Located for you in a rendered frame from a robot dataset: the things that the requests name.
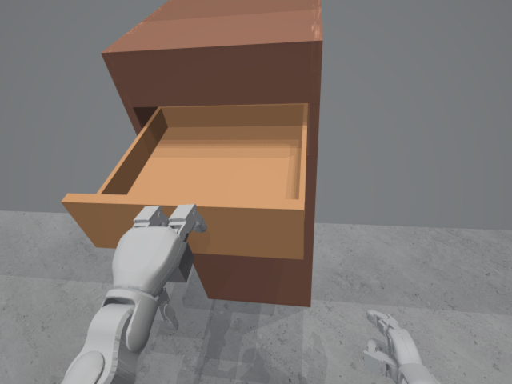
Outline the handle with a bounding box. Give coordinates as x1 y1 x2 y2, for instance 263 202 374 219
168 233 194 283

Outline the drawer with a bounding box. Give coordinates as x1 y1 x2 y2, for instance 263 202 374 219
61 103 308 259

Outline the robot right hand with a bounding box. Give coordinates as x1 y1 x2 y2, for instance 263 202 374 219
363 310 424 384

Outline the robot left forearm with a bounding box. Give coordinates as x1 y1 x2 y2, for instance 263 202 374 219
61 287 158 384

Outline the cabinet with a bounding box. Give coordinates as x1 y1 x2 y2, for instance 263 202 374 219
101 0 322 307

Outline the robot right forearm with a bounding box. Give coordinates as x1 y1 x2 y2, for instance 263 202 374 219
397 363 441 384

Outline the robot left hand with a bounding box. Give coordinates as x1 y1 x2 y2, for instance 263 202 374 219
112 204 207 330

